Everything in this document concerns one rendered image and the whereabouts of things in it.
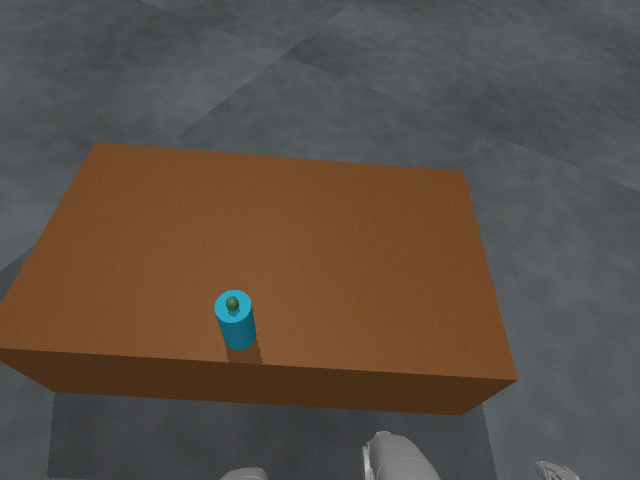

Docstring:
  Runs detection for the bottle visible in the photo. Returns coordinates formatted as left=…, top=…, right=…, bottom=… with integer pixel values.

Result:
left=214, top=290, right=256, bottom=350

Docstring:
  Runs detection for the right robot hand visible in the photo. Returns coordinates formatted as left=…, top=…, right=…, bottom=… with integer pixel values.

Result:
left=534, top=461, right=579, bottom=480

